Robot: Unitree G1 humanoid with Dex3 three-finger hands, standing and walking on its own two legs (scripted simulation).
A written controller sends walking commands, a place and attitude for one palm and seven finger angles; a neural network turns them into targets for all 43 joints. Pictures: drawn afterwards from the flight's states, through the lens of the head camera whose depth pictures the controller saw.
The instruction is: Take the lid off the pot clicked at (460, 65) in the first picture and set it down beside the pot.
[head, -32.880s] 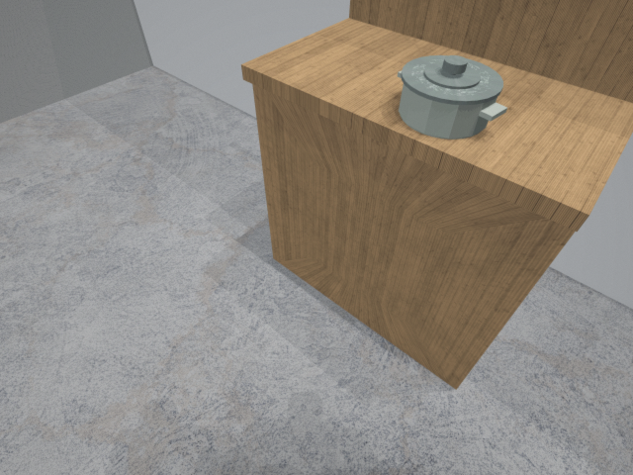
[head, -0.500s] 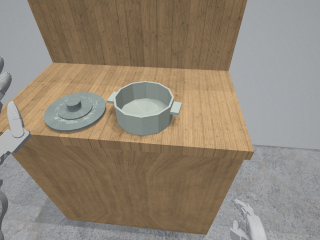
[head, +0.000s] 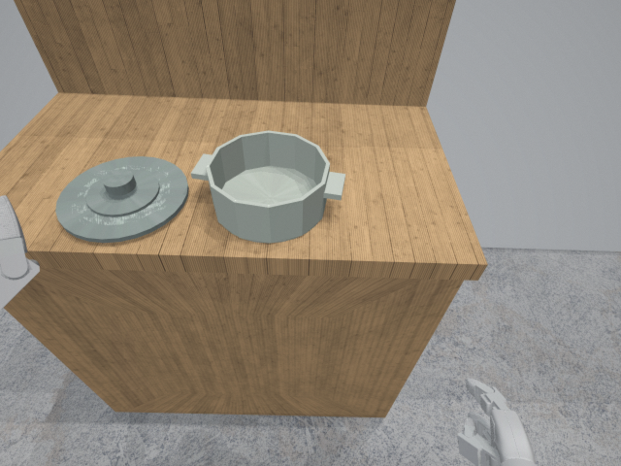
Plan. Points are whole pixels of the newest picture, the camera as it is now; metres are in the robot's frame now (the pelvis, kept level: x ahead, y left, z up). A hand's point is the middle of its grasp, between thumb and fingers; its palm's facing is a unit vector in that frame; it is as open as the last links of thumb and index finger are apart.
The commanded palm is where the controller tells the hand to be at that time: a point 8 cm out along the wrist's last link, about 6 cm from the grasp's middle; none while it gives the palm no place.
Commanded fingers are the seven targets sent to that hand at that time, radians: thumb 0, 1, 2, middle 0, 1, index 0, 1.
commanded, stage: step back with the hand held close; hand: left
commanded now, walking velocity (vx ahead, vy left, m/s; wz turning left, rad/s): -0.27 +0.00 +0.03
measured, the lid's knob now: (119, 182) +0.49 +0.34 +0.09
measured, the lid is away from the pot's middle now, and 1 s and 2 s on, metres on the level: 0.24 0.24 0.24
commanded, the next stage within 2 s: stop stepping back and stand still in 0.86 s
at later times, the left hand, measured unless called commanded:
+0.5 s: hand out of the picture +0.10 +0.25 +0.26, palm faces +0.52 -0.79 -0.33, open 7.4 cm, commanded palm +0.04 +0.30 +0.27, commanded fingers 0.00 0.90 0.90 -0.20 -0.30 -0.20 -0.30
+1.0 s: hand out of the picture +0.02 +0.26 +0.25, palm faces +0.40 -0.84 -0.36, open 7.4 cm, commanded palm -0.09 +0.32 +0.27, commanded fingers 0.00 0.90 0.90 -0.20 -0.30 -0.20 -0.30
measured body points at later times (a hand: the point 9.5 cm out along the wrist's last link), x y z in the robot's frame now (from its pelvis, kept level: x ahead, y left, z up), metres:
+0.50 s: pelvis -0.09 +0.02 -0.02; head -0.09 +0.04 +0.43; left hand +0.07 +0.29 +0.28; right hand +0.07 -0.22 -0.09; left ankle +0.03 +0.09 -0.74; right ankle -0.01 -0.14 -0.74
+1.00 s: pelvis -0.22 +0.04 -0.02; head -0.19 +0.07 +0.43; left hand -0.01 +0.31 +0.26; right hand -0.05 -0.21 -0.08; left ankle -0.12 +0.13 -0.74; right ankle -0.21 -0.12 -0.70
